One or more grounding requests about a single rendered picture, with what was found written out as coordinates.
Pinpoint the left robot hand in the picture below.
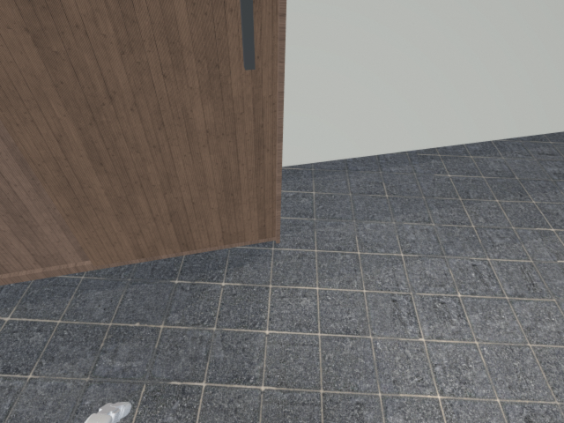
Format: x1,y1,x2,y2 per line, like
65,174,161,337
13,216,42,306
85,402,131,423

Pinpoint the wardrobe door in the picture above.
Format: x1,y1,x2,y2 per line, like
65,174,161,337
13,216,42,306
0,120,90,275
0,0,278,266

